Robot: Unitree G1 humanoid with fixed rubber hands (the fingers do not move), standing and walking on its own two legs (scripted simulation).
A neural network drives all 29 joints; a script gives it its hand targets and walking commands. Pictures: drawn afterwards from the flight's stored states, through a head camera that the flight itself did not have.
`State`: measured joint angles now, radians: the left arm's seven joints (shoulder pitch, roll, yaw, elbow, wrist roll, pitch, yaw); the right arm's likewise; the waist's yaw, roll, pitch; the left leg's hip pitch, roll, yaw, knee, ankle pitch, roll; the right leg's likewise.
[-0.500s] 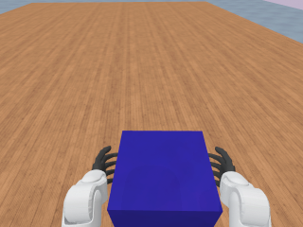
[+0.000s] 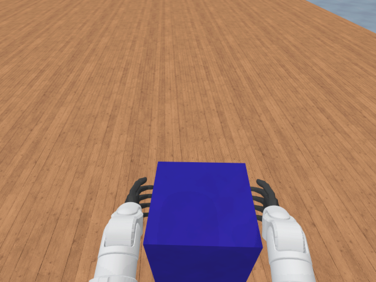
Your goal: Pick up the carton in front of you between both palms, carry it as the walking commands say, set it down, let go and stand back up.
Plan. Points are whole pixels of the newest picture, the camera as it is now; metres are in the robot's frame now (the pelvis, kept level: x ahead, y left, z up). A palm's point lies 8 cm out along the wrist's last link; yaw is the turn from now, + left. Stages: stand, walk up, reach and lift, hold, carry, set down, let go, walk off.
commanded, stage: carry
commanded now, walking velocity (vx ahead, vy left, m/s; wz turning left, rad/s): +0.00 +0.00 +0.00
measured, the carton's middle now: (200, 227) +0.29 +0.00 -0.05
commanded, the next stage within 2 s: hold in 1.64 s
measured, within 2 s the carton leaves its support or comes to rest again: neither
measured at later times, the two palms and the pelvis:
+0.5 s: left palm (128, 212) +0.27 +0.16 +0.03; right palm (268, 215) +0.28 -0.14 +0.04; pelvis -0.01 +0.01 +0.00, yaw +0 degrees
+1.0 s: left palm (125, 215) +0.27 +0.16 +0.03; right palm (266, 217) +0.27 -0.14 +0.04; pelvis -0.02 +0.01 +0.00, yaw +0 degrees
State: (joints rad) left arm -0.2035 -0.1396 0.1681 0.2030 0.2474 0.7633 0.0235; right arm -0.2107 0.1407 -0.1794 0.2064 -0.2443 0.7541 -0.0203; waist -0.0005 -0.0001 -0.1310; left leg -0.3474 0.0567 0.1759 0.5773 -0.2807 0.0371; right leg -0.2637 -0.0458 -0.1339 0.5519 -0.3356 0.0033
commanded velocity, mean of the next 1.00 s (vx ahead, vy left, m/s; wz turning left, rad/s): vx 0.00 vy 0.00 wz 0.00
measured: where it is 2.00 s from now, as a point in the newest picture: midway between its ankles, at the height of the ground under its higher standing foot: outside the picture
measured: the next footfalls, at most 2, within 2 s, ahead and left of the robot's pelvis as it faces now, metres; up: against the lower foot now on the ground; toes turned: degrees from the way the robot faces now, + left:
none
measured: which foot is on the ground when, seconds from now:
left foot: down 0.00-1.00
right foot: down 0.00-1.00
